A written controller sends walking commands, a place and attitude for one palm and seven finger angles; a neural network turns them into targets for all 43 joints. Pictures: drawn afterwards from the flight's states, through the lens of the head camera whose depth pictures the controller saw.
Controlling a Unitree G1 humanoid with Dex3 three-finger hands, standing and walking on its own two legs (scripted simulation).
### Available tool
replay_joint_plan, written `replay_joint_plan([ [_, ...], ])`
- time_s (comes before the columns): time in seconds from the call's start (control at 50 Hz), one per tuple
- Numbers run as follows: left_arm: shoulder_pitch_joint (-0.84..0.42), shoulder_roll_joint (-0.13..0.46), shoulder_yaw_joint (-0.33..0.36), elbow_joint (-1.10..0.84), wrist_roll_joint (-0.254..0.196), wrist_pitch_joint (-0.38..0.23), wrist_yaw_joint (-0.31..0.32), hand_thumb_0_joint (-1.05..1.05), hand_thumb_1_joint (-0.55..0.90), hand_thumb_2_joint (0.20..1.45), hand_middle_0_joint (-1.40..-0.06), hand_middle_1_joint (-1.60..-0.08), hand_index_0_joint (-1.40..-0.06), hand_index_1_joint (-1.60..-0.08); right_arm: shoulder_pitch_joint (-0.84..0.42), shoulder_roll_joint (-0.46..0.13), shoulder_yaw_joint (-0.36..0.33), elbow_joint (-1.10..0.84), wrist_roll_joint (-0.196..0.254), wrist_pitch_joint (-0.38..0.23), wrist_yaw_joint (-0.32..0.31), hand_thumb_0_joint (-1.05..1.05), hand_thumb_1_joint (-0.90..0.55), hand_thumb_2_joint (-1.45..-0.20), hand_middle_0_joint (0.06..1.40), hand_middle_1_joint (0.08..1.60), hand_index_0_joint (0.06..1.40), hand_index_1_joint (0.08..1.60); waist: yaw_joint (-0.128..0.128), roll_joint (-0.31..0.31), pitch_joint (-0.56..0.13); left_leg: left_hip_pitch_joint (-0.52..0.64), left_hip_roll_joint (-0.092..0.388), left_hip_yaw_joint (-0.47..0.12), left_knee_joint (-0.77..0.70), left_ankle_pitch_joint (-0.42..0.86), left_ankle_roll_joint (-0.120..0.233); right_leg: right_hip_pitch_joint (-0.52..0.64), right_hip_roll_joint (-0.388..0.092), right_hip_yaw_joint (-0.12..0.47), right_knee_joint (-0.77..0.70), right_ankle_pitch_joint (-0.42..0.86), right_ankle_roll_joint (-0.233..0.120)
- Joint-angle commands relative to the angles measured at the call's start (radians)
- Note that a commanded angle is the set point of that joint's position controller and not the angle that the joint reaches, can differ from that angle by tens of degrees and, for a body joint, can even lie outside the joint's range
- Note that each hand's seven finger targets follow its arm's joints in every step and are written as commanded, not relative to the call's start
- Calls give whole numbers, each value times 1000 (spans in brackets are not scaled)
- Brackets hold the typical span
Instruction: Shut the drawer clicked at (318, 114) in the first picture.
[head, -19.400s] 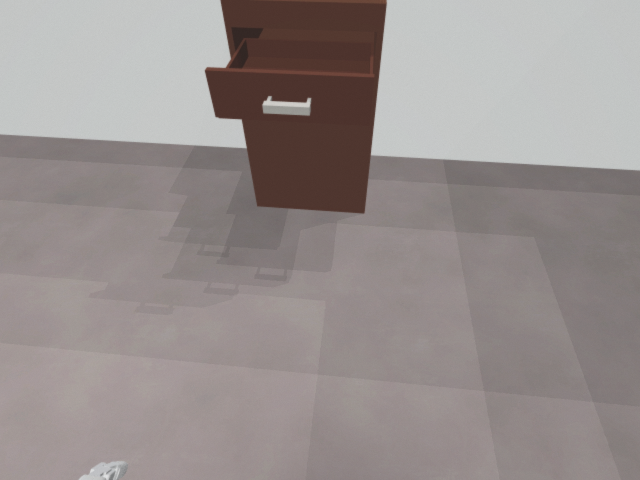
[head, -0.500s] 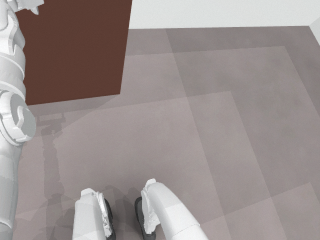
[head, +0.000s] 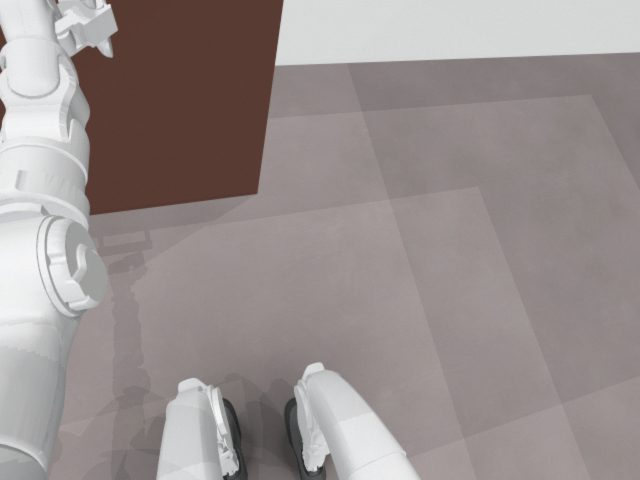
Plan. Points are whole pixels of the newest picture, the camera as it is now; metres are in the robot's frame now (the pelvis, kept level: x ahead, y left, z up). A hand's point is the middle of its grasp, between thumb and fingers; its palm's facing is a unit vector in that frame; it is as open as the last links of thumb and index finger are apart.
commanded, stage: pull the fist back off the drawer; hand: left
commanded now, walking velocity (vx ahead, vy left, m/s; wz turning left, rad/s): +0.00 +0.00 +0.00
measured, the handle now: out of the picture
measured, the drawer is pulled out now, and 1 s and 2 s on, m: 0.00 0.00 0.00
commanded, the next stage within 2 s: draw the hand back to the body in 0.12 s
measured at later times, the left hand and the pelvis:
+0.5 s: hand (49, 55) +0.52 +0.15 +0.12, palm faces +0.09 -0.99 -0.05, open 3.3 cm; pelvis +0.06 -0.02 +0.07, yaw +3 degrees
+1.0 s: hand out of the picture +0.34 +0.19 +0.22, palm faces +0.24 -0.94 -0.23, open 3.3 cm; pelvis +0.05 -0.02 +0.13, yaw +5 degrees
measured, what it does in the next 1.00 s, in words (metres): rises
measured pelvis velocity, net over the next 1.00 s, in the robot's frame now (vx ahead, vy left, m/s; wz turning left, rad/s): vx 0.05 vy -0.02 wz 0.09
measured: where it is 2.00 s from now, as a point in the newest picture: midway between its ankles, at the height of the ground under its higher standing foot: (270, 459)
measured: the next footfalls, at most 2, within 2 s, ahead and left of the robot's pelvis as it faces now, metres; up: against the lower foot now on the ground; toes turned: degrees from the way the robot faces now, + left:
none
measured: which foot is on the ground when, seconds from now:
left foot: down 0.00-1.00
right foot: down 0.00-1.00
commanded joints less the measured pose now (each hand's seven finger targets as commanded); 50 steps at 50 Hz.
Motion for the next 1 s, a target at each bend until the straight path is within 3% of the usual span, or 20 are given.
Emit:
replay_joint_plan([
  [0.0, -418, 132, -2, -281, -27, -93, 0, 0, 900, 900, -1400, -1600, -1400, -1600, 218, -230, -91, -15, 14, 16, -5, 0, -900, -900, 200, 300, 200, 300, 22, 234, -620, 788, 14, -185, -167, 304, -38, 79, -2, 59, -182, 201, 3],
  [0.14, -380, 46, -39, -290, -61, -137, -11, 0, 900, 900, -1400, -1600, -1400, -1600, 210, -212, -107, 9, 20, 36, -4, 0, -900, -900, 200, 300, 200, 300, 14, 163, -601, 769, -6, -132, -150, 407, -29, 184, 1, 81, -213, 317, 10],
  [0.16, -359, 78, -8, -273, -64, -141, -10, 0, 900, 900, -1400, -1600, -1400, -1600, 214, -214, -107, 12, 18, 41, -6, 0, -900, -900, 200, 300, 200, 300, 22, 140, -589, 749, -8, -124, -147, 415, -27, 209, 0, 85, -214, 335, 11],
  [0.2, -346, 49, -29, -254, -65, -146, -16, 0, 900, 900, -1400, -1600, -1400, -1600, 207, -207, -107, 10, 19, 47, -5, 0, -900, -900, 200, 300, 200, 300, 20, 138, -580, 726, -16, -107, -136, 439, -23, 231, 0, 93, -212, 379, 12],
  [0.22, -268, 97, 18, -273, -68, -145, -20, 0, 900, 900, -1400, -1600, -1400, -1600, 208, -210, -108, -4, 22, 55, -5, 0, -900, -900, 200, 300, 200, 300, 64, 135, -611, 732, -20, -94, -150, 455, -26, 296, -1, 96, -215, 405, 10],
  [0.26, -151, 99, 26, -412, -90, -152, -39, 0, 900, 900, -1400, -1600, -1400, -1600, 181, -198, -113, -54, 36, 67, -2, 0, -900, -900, 200, 300, 200, 300, 127, 163, -725, 798, -32, -69, -188, 541, -29, 453, -5, 112, -229, 536, 9],
  [0.28, -75, 90, 25, -473, -102, -151, -49, 0, 900, 900, -1400, -1600, -1400, -1600, 171, -195, -118, -72, 43, 72, 1, 0, -900, -900, 200, 300, 200, 300, 150, 186, -771, 859, -34, -67, -203, 604, -33, 492, -6, 111, -232, 601, 6],
  [0.32, 73, 69, 20, -598, -137, -128, -68, 0, 900, 900, -1400, -1600, -1400, -1600, 147, -186, -125, -106, 64, 81, 2, 0, -900, -900, 200, 300, 200, 300, 182, 122, -782, 881, -43, -45, -245, 643, -31, 628, -9, 119, -275, 722, 15],
  [0.36, 184, -12, -29, -712, -177, -96, -86, 0, 900, 900, -1400, -1600, -1400, -1600, 114, -172, -130, -128, 87, 78, -2, 0, -900, -900, 200, 300, 200, 300, 184, 53, -727, 868, -53, -21, -289, 612, -24, 728, -15, 129, -326, 813, 28],
  [0.4, 264, -28, -35, -780, -210, -79, -93, 0, 900, 900, -1400, -1600, -1400, -1600, 88, -171, -130, -133, 102, 67, -13, 0, -900, -900, 200, 300, 200, 300, 189, 3, -654, 849, -59, -6, -325, 576, -20, 792, -25, 141, -362, 870, 37],
  [0.44, 319, -71, -67, -813, -228, -79, -94, 0, 900, 900, -1400, -1600, -1400, -1600, 61, -167, -128, -130, 112, 53, -24, 0, -900, -900, 200, 300, 200, 300, 187, -46, -551, 848, -62, -4, -365, 504, -18, 794, -24, 138, -401, 806, 42],
  [0.58, 552, -186, -195, -888, -258, -90, -146, 0, 900, 900, -1400, -1600, -1400, -1600, -38, -161, -125, -142, 130, 23, -46, 0, -900, -900, 200, 300, 200, 300, 208, 1, -349, 1028, -62, -14, -454, 525, -20, 738, -26, 118, -482, 692, 33],
  [0.7, 728, -137, -146, -1095, -310, -42, -177, 0, 900, 900, -1400, -1600, -1400, -1600, -162, -152, -111, -219, 144, 11, -74, 0, -900, -900, 200, 300, 200, 300, 276, -34, -360, 1100, -69, -14, -521, 554, -17, 872, -43, 118, -522, 754, 36],
  [0.72, 806, -96, -202, -1172, -211, 12, -104, 0, 900, 900, -1400, -1600, -1400, -1600, -262, -125, -107, -241, 146, 43, -92, 0, -900, -900, 200, 300, 200, 300, 329, -38, -369, 1161, -60, -7, -597, 522, -35, 929, -75, 166, -582, 737, 41],
  [0.76, 886, -137, -231, -1255, -197, 79, -36, 0, 900, 900, -1400, -1600, -1400, -1600, -301, -116, -98, -262, 146, 62, -121, 0, -900, -900, 200, 300, 200, 300, 315, -56, -270, 1161, -56, 0, -660, 451, -31, 969, -80, 159, -641, 676, 44],
  [0.78, 909, -121, -220, -1256, -194, 105, -16, 0, 900, 900, -1400, -1600, -1400, -1600, -313, -118, -94, -262, 145, 68, -133, 0, -900, -900, 200, 300, 200, 300, 310, -112, -225, 1145, -57, 0, -683, 415, -26, 989, -81, 160, -671, 662, 47],
  [0.82, 941, -114, -206, -1264, -187, 142, 12, 0, 900, 900, -1400, -1600, -1400, -1600, -345, -112, -84, -253, 146, 79, -153, 0, -900, -900, 200, 300, 200, 300, 308, -125, -145, 1154, -56, 2, -740, 350, -25, 1014, -90, 168, -725, 593, 51],
  [0.88, 953, -86, -181, -1341, -183, 164, 32, 0, 900, 900, -1400, -1600, -1400, -1600, -394, -107, -74, -249, 148, 67, -175, 0, -900, -900, 200, 300, 200, 300, 319, -85, -110, 1243, -56, 0, -806, 331, -21, 1030, -82, 166, -807, 494, 39],
  [0.92, 1007, -121, -206, -1404, -181, 174, 40, 0, 900, 900, -1400, -1600, -1400, -1600, -410, -93, -60, -248, 144, 49, -176, 0, -900, -900, 200, 300, 200, 300, 326, -32, -103, 1314, -53, -11, -848, 346, -24, 1053, -79, 150, -835, 457, 25],
  [0.98, 1127, -122, -202, -1488, -185, 186, 44, 0, 900, 900, -1400, -1600, -1400, -1600, -433, -97, -54, -240, 136, 20, -177, 0, -900, -900, 200, 300, 200, 300, 339, -50, -63, 1358, -47, -20, -898, 353, -23, 1080, -75, 147, -891, 440, 23],
])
